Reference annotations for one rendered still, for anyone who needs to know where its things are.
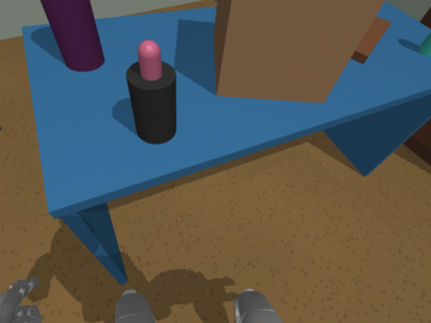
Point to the left robot hand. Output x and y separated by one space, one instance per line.
10 309

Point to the desk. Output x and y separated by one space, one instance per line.
89 148

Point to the bookshelf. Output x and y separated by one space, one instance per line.
420 141

